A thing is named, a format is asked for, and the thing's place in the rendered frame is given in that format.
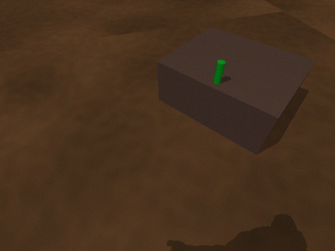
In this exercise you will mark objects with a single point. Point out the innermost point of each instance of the can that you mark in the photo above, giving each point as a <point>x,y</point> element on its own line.
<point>219,71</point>

